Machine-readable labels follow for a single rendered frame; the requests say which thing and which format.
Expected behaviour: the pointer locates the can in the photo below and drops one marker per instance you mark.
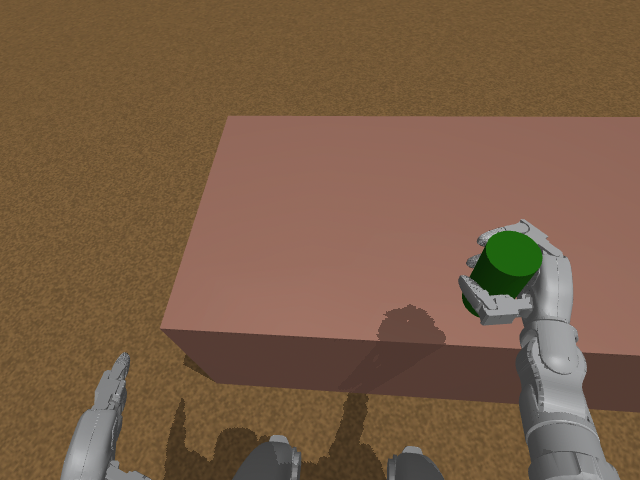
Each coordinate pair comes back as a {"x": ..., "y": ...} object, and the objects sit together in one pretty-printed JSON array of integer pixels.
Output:
[{"x": 507, "y": 263}]

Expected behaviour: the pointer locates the left robot hand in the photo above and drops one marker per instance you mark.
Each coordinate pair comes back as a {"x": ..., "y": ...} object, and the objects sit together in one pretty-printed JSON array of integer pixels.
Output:
[{"x": 91, "y": 453}]

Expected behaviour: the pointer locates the right robot hand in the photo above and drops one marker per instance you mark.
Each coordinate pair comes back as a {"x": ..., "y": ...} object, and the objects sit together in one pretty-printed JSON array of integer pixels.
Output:
[{"x": 547, "y": 295}]

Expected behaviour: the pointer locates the right robot arm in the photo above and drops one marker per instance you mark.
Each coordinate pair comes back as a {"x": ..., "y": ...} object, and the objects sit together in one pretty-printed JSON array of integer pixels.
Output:
[{"x": 562, "y": 439}]

